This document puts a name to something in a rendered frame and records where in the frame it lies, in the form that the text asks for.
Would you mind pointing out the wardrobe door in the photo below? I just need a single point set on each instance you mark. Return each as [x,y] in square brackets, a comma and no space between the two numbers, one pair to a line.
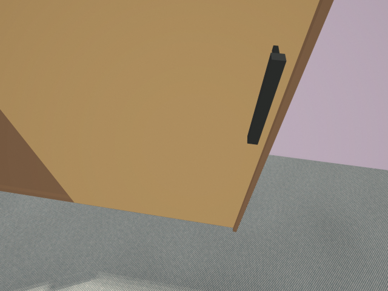
[145,105]
[20,166]

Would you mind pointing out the handle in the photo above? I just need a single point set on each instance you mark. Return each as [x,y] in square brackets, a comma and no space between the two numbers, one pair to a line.
[269,86]

